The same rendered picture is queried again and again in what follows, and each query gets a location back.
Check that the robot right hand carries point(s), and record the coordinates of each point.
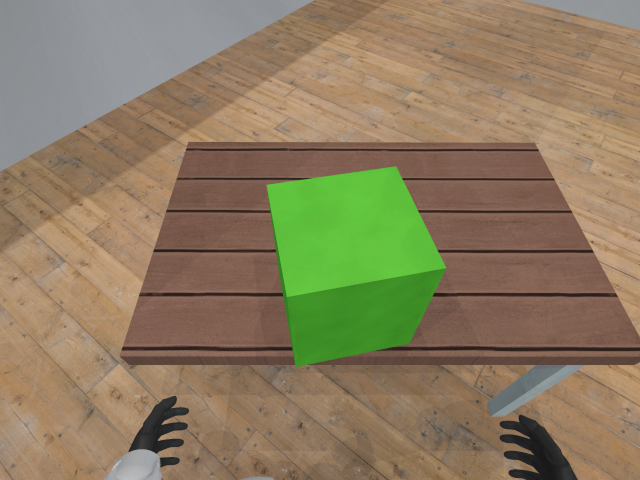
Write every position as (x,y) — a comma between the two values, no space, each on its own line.
(548,459)

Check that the robot left hand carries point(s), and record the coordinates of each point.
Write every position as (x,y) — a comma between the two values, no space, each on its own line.
(152,430)

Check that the table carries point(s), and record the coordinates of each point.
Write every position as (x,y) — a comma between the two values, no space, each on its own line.
(522,285)

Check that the carton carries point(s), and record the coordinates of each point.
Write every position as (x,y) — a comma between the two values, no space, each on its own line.
(357,265)

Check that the robot left forearm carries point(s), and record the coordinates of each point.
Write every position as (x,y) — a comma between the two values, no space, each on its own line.
(138,464)

